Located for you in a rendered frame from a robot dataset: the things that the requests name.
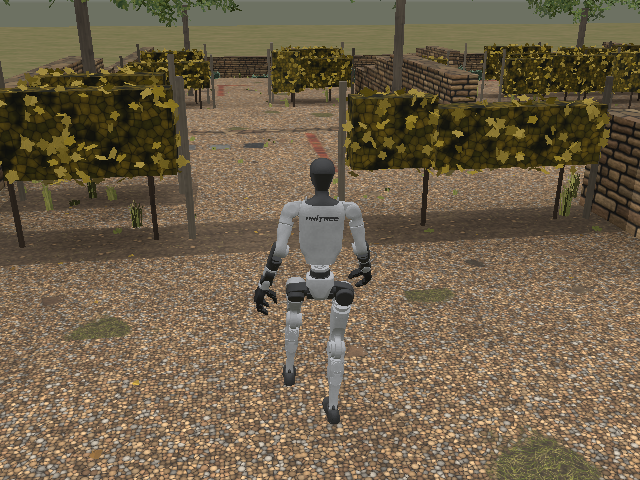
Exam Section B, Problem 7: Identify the right robot forearm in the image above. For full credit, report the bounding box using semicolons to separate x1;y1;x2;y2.
356;240;371;273

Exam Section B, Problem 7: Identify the robot left hand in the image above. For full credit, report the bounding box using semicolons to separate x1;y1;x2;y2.
254;286;277;315

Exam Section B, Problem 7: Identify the right robot upper arm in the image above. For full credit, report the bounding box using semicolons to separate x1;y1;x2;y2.
342;201;368;255

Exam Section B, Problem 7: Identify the robot thigh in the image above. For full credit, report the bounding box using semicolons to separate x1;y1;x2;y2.
286;277;307;329
326;281;354;359

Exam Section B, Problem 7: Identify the right robot thigh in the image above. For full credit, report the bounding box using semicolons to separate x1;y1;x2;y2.
326;281;354;359

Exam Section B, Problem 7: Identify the left robot thigh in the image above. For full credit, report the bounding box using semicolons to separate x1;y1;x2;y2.
286;277;307;329

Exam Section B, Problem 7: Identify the left robot forearm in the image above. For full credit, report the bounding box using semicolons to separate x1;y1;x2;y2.
258;242;282;290

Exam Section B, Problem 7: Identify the left robot upper arm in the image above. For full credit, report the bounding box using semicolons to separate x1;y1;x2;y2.
273;201;301;258

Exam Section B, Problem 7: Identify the robot right hand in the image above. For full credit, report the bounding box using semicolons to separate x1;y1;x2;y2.
348;267;372;287

